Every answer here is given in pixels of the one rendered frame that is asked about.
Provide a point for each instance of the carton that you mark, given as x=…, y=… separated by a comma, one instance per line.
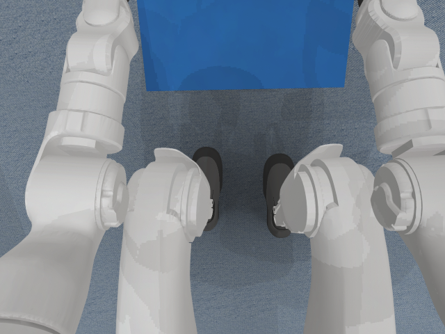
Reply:
x=244, y=44

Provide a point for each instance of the left robot forearm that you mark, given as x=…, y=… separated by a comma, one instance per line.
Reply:
x=93, y=88

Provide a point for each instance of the right robot forearm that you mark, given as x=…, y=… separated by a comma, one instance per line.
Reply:
x=405, y=76

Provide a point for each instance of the right robot foot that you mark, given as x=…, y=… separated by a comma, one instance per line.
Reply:
x=276, y=170

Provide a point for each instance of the robot right upper arm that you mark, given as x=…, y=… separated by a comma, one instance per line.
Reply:
x=409, y=198

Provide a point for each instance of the robot left upper arm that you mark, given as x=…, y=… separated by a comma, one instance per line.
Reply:
x=44, y=280

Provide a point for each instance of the left robot thigh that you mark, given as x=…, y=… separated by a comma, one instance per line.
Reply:
x=154, y=287

